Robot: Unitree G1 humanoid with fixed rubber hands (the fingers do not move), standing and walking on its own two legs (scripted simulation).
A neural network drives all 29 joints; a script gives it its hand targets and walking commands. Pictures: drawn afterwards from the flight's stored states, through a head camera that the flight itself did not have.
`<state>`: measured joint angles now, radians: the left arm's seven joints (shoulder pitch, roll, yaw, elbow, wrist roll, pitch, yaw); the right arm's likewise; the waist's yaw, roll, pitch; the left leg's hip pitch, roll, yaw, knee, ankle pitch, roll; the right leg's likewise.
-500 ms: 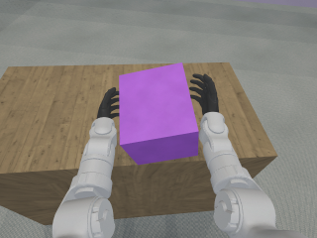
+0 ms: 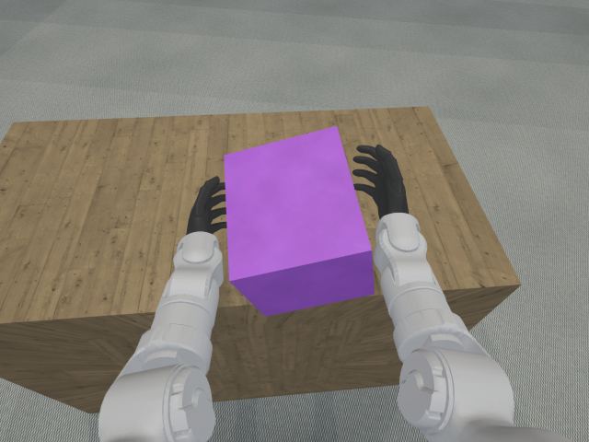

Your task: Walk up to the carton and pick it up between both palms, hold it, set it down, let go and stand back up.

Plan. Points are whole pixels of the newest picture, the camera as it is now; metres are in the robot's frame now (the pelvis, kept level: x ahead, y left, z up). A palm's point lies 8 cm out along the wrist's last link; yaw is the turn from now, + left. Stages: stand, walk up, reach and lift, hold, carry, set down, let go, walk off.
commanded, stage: set down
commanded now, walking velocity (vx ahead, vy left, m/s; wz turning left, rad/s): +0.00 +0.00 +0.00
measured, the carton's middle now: (299, 225) +0.43 -0.02 +0.03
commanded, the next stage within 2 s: none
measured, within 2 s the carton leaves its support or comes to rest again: neither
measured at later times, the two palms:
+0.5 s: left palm (203, 234) +0.41 +0.12 +0.04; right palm (386, 201) +0.43 -0.14 +0.09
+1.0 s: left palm (205, 236) +0.41 +0.12 +0.04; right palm (387, 202) +0.43 -0.14 +0.08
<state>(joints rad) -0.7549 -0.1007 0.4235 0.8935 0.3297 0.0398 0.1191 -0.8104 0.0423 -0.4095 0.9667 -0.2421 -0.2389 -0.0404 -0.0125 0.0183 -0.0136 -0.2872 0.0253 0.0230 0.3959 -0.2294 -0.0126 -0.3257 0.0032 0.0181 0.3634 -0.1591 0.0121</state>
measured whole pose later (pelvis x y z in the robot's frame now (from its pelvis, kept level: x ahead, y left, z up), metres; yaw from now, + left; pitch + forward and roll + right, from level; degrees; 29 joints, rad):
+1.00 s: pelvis +0.00 +0.00 +0.00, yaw +0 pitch +9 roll +0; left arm -0.75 -0.13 0.53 0.96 0.37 -0.08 0.13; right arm -0.83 0.06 -0.50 0.97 -0.35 -0.24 0.00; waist -0.01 0.02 -0.05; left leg -0.33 0.03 0.02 0.40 -0.23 -0.01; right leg -0.37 0.00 0.02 0.36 -0.16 0.01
